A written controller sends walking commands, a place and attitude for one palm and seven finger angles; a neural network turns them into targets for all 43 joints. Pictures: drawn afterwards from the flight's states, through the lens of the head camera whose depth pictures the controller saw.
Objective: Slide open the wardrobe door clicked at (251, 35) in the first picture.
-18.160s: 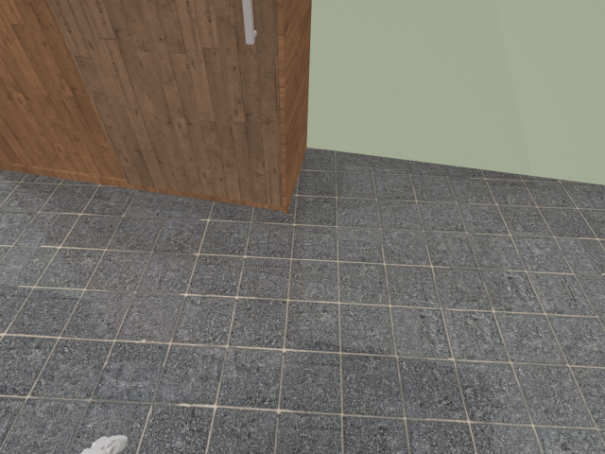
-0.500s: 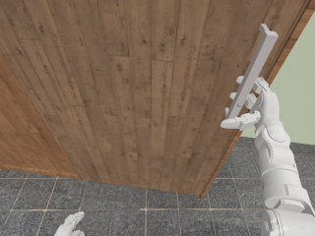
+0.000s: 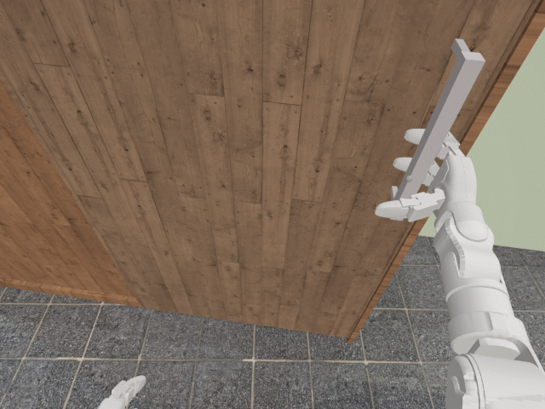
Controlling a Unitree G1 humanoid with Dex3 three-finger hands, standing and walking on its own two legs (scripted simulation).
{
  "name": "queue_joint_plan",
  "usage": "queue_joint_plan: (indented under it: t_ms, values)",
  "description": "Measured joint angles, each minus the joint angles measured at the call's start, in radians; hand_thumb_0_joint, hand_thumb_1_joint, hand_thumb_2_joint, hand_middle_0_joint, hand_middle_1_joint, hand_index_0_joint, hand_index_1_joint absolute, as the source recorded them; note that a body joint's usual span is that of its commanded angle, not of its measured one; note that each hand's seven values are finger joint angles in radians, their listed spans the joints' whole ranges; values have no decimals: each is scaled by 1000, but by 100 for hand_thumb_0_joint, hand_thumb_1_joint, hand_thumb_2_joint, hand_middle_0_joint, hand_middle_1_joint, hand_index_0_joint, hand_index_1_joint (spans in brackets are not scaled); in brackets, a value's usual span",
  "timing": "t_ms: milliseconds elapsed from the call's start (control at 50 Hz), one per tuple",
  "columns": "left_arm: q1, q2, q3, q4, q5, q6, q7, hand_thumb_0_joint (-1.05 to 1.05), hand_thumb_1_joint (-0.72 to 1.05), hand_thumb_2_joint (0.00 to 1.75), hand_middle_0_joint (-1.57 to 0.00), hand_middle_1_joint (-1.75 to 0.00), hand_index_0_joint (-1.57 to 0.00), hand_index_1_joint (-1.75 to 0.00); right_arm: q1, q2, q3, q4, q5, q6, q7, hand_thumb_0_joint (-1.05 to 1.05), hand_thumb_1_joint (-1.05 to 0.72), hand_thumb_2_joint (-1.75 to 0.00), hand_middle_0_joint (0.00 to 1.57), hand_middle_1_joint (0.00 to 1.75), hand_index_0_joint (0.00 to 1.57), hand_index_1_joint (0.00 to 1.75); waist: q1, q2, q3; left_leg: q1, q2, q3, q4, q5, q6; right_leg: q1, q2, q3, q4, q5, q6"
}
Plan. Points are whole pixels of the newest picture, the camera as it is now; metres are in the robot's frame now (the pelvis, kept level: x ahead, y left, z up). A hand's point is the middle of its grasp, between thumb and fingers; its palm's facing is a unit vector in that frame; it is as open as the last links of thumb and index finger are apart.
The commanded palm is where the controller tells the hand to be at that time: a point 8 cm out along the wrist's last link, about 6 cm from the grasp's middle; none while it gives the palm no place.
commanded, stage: grip the handle and tug to test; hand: right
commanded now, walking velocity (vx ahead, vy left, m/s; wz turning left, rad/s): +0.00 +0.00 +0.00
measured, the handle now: (422, 143) +0.47 -0.17 +0.17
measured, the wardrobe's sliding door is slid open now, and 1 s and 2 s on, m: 0.00 0.00 0.00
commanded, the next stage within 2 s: tug the door sideways, standing still in 1.36 s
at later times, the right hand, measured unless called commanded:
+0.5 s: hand (408, 179) +0.43 -0.15 +0.14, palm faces +0.06 +1.00 +0.00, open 7.4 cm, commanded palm +0.40 -0.21 +0.15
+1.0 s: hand (401, 175) +0.44 -0.15 +0.14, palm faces +0.05 +1.00 +0.00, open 5.1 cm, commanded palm +0.40 -0.20 +0.15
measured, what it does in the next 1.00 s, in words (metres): stands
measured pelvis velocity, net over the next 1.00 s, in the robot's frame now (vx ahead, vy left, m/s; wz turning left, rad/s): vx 0.01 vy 0.01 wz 0.01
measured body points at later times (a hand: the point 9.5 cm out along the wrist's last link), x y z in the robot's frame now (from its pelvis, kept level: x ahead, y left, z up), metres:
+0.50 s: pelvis +0.01 +0.00 +0.00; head +0.02 +0.01 +0.45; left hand +0.12 +0.25 -0.11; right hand +0.42 -0.21 +0.14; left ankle -0.02 +0.10 -0.73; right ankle +0.02 -0.11 -0.73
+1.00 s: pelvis +0.01 +0.01 +0.00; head +0.03 +0.02 +0.45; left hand +0.11 +0.26 -0.11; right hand +0.43 -0.20 +0.14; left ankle -0.02 +0.10 -0.73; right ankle +0.02 -0.11 -0.73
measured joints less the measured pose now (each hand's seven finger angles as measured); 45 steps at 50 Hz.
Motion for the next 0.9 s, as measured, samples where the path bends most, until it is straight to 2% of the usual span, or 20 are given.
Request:
queue_joint_plan:
  t_ms: [180, 360, 480, 640, 720, 900]
  values:
    - [2, -2, 1, -6, 1, 6, -3, 1, 90, 90, -20, -30, -21, -30, 10, 2, -7, -9, -3, 5, -2, -1, 29, -39, 32, 123, 32, 123, 0, 1, -4, 3, -1, -5, -3, -4, -1, 4, -1, -4, -1, -7, 0]
    - [3, 2, 7, -8, -1, 10, -4, 1, 90, 90, -20, -30, -21, -30, 39, 7, 7, -54, 3, 16, 2, 0, -9, -55, 36, 128, 36, 128, -9, -2, -5, 15, -1, -2, -8, -8, 0, 13, 0, -1, -3, -11, 1]
    - [-15, 1, 1, -7, 1, 15, 4, 1, 90, 90, -20, -30, -21, -30, 16, 3, 5, -23, 0, 30, -1, 0, -36, -67, 39, 132, 39, 132, -5, 1, 0, 14, -1, 5, -7, -10, 2, 9, 0, 6, -1, -11, 3]
    - [-12, 2, 2, -10, 1, 11, 5, 1, 90, 90, -20, -30, -21, -30, -14, -5, 7, 12, 1, 4, 19, 1, -69, -82, 43, 137, 43, 137, -3, 1, 0, 0, -3, 6, -4, -11, 4, -5, -2, 8, 2, -11, 5]
    - [-7, 2, 1, -9, 3, 18, 4, 1, 90, 90, -20, -30, -21, -30, -12, 0, -7, 18, -1, 5, 21, 1, -76, -86, 44, 139, 44, 138, 2, 1, -4, -3, -4, 2, -2, -12, 5, -5, -3, 4, 1, -13, 6]
    - [7, 0, 4, -12, 3, 28, 2, 1, 90, 90, -20, -30, -21, -30, 11, -6, -18, -2, -4, 7, 14, 1, -76, -85, 45, 140, 45, 139, 7, 0, -5, 4, -9, -5, -6, -12, 8, 5, -8, -2, -4, -15, 9]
